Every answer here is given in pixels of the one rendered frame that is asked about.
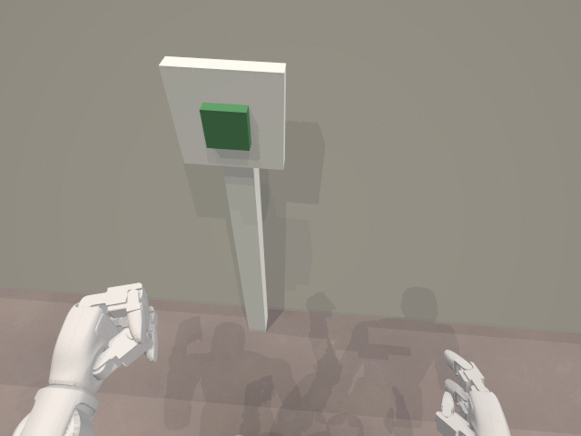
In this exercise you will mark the button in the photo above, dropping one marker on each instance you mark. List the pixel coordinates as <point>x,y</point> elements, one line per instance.
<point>226,126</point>

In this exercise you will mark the left robot hand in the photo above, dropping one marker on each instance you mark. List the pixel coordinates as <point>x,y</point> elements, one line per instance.
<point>79,359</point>

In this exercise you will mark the panel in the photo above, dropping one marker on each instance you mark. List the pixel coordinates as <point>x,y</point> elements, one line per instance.
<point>189,82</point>

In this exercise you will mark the right robot hand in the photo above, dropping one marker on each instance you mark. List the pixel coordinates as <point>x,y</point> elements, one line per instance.
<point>480,411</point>

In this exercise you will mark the robot left forearm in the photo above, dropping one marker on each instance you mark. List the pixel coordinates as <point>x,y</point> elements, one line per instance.
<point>60,410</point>

